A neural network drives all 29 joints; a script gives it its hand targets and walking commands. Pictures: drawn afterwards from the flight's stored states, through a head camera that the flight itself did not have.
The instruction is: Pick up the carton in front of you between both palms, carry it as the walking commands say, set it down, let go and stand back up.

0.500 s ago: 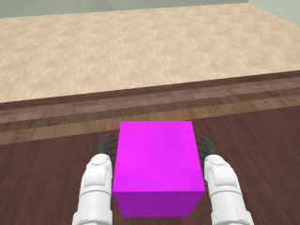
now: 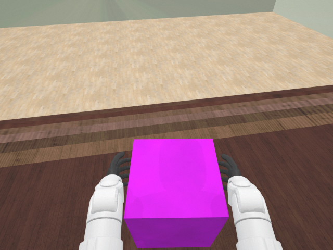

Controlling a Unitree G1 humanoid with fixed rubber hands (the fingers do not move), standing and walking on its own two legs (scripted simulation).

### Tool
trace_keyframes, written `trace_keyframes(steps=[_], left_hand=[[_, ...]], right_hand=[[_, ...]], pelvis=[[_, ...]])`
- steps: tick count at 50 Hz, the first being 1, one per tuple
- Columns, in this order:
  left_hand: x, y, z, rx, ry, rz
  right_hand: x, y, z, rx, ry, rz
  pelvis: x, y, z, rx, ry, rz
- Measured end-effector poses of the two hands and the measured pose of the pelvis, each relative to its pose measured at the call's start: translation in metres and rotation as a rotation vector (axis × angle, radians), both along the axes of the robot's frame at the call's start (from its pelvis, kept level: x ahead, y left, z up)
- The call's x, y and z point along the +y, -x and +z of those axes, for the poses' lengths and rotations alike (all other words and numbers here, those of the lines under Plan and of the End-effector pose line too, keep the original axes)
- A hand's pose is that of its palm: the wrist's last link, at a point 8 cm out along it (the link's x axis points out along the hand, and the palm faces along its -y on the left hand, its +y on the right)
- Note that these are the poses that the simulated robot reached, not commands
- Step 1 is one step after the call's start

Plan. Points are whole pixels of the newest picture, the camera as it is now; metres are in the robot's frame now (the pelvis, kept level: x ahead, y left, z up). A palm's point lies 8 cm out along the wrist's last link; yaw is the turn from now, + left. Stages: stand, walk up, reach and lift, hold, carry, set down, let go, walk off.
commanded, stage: hold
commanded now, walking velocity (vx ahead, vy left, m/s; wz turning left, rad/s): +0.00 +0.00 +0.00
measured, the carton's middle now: (173, 195) +0.29 +0.00 -0.04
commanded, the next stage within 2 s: carry in 1.14 s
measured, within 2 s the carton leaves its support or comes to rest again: neither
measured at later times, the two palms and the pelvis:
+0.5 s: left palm (111, 180) +0.28 +0.15 +0.06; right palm (236, 181) +0.28 -0.15 +0.05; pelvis -0.01 +0.00 +0.00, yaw +0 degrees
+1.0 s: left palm (112, 179) +0.29 +0.15 +0.05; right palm (235, 180) +0.28 -0.15 +0.05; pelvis +0.00 +0.00 +0.00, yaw +0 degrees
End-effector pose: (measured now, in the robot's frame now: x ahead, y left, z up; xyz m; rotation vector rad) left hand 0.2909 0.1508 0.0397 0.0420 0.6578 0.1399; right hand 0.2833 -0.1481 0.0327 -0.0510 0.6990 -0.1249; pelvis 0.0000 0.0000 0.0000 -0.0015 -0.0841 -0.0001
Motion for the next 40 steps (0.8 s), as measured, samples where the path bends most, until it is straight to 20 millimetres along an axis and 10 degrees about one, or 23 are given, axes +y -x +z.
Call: trace_keyframes(steps=[40], left_hand=[[0.001,0.006,0.015,-0.012,0.003,0.011]], right_hand=[[0.001,0.003,0.017,-0.016,-0.004,0.001]], pelvis=[[-0.001,0.007,0.001,-0.037,0.001,0.001]])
